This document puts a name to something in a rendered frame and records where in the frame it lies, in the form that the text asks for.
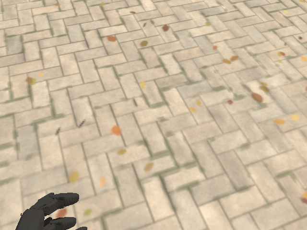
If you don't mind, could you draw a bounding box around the left robot hand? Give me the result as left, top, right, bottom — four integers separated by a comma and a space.
15, 193, 87, 230

